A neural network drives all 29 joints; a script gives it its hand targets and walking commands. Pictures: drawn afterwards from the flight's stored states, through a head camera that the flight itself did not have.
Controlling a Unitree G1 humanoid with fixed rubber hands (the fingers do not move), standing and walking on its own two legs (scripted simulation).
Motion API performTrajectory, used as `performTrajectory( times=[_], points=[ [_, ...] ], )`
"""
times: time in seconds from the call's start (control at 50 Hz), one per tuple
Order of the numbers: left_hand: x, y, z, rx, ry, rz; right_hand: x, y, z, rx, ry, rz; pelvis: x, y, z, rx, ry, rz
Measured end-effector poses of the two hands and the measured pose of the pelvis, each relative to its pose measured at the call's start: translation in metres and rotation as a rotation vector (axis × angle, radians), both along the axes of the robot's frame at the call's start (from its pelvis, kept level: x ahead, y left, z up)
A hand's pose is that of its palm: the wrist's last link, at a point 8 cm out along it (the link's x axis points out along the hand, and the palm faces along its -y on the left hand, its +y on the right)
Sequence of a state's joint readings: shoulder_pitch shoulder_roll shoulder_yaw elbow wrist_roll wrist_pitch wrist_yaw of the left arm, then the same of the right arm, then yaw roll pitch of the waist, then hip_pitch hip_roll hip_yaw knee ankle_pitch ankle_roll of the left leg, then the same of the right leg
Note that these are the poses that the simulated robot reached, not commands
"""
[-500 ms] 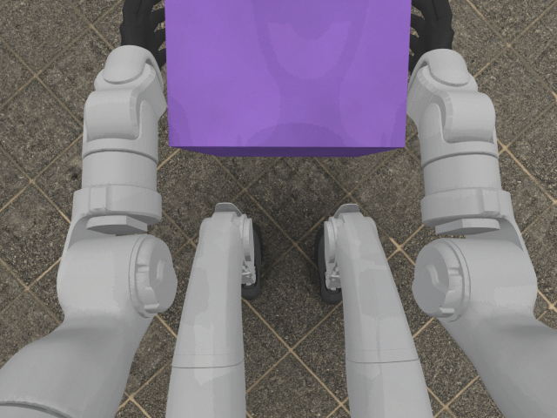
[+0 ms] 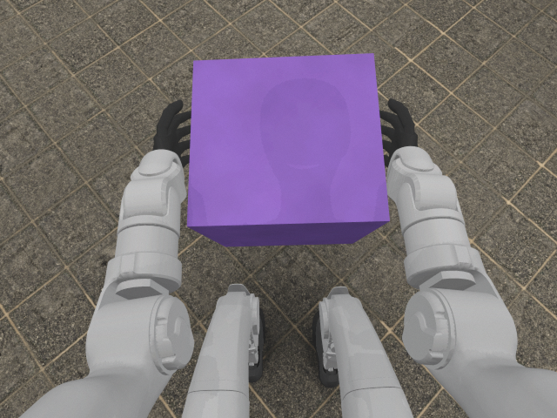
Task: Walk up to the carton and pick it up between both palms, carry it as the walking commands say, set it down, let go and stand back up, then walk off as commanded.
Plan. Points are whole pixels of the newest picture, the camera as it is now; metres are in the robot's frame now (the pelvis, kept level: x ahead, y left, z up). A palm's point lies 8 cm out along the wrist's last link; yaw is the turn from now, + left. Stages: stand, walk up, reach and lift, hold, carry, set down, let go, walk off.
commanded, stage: reach and lift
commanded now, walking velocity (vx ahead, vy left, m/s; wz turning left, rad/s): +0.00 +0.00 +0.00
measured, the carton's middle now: (286, 167) +0.46 +0.01 -0.07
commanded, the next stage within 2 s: none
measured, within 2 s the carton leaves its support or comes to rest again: neither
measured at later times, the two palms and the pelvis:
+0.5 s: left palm (159, 136) +0.43 +0.16 +0.07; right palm (443, 144) +0.42 -0.16 +0.07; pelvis +0.07 +0.00 +0.08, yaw +0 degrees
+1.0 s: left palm (125, 120) +0.41 +0.17 +0.14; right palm (479, 123) +0.40 -0.16 +0.14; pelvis +0.08 +0.00 +0.12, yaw +0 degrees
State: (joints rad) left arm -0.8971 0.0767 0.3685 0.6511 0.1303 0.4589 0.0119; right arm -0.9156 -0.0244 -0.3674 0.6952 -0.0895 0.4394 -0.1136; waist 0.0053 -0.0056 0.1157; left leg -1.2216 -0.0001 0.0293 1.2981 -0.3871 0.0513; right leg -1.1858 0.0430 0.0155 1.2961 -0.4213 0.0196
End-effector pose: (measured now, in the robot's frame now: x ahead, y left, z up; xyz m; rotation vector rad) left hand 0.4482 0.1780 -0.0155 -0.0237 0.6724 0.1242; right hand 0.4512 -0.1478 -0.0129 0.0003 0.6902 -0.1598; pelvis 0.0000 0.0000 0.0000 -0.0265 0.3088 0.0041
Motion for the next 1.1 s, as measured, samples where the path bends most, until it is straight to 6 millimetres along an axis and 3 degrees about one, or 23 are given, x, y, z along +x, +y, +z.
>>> performTrajectory(
  times=[0.16, 0.34, 0.42, 0.68, 1.1],
  points=[
    [-0.005, 0.004, 0.045, -0.015, 0.019, 0.014, -0.001, 0.004, 0.048, -0.017, 0.019, 0.024, 0.033, 0.002, 0.034, -0.005, 0.063, 0.0],
    [-0.015, -0.006, 0.052, -0.017, 0.076, -0.019, -0.021, -0.006, 0.054, -0.011, 0.074, -0.005, 0.056, 0.004, 0.063, -0.008, 0.041, 0.0],
    [-0.015, -0.011, 0.064, 0.005, 0.061, -0.045, -0.028, -0.011, 0.063, -0.001, 0.059, -0.024, 0.062, 0.003, 0.072, -0.006, 0.021, 0.0],
    [-0.023, -0.018, 0.12, 0.012, -0.004, -0.026, -0.028, -0.019, 0.12, 0.038, -0.011, -0.026, 0.076, -0.008, 0.099, 0.012, -0.113, 0.001],
    [-0.044, -0.005, 0.166, -0.015, -0.02, -0.032, -0.054, -0.006, 0.172, 0.051, -0.038, -0.067, 0.081, 0.003, 0.124, -0.002, -0.298, 0.007]
  ],
)
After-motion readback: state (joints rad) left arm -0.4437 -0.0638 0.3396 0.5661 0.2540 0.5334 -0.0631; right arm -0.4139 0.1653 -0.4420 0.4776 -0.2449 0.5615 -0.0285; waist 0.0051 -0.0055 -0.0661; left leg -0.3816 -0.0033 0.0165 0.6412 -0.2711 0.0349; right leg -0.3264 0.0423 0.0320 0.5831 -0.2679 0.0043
